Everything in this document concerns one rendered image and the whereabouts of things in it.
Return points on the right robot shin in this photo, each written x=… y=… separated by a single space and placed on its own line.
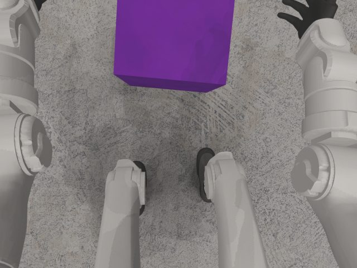
x=227 y=155

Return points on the right robot forearm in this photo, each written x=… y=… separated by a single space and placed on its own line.
x=329 y=78

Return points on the carton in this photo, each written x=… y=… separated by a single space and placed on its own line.
x=173 y=44

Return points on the right robot upper arm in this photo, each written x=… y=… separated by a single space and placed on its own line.
x=327 y=176

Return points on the robot left hand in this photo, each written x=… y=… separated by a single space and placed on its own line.
x=39 y=3

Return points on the left robot forearm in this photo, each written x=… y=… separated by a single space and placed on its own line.
x=19 y=29

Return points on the left robot upper arm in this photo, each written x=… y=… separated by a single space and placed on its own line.
x=25 y=149

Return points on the robot right hand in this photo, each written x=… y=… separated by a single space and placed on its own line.
x=317 y=9

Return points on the robot left foot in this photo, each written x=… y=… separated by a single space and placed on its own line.
x=141 y=166

